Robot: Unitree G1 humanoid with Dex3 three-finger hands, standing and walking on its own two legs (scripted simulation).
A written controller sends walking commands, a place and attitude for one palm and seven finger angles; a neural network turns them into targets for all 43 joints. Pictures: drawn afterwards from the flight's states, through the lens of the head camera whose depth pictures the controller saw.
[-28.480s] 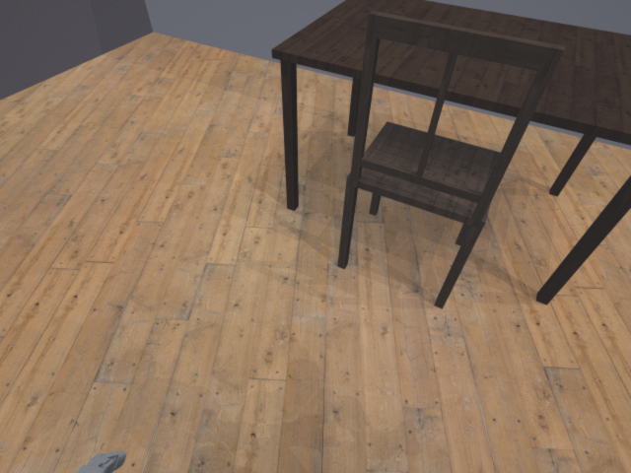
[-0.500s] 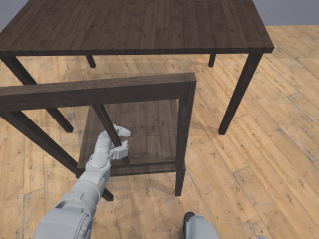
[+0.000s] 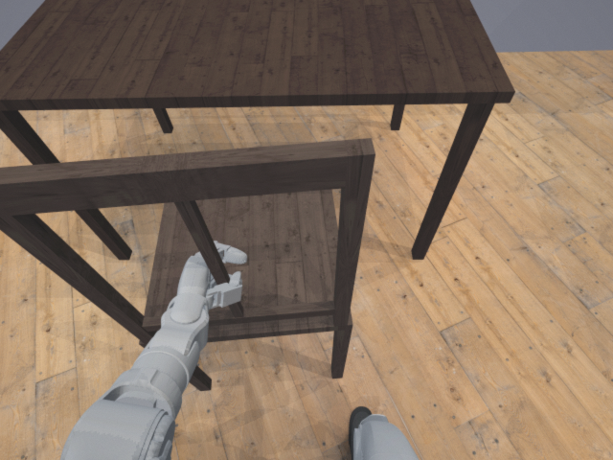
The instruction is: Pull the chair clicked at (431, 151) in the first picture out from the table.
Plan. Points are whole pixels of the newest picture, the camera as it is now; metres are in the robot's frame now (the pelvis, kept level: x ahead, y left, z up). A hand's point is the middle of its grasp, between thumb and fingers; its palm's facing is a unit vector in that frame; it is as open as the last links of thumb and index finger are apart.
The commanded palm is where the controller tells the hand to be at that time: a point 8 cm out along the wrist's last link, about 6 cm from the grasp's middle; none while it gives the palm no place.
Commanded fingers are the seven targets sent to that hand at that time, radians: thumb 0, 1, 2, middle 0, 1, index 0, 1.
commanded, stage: step backward, pulling the chair out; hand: left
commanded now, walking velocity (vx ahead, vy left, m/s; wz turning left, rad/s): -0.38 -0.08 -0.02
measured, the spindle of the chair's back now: (217, 269) +0.38 +0.14 -0.02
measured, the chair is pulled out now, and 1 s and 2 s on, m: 0.24 0.25 0.25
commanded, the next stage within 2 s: stop walking, hand still on the chair in 0.14 s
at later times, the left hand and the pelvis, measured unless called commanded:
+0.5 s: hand (235, 292) +0.35 +0.12 -0.05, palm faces +0.03 -0.97 -0.22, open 5.2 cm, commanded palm +0.34 +0.17 -0.03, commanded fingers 0.00 0.90 0.90 -0.50 -1.45 -0.50 -1.45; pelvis +0.03 -0.01 +0.00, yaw +0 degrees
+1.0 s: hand (233, 293) +0.35 +0.12 -0.05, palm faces -0.02 -0.98 -0.19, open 5.2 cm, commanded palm +0.33 +0.17 -0.03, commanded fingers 0.00 0.90 0.90 -0.50 -1.45 -0.50 -1.45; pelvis +0.07 +0.01 +0.01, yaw +0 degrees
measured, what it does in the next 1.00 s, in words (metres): shifts its weight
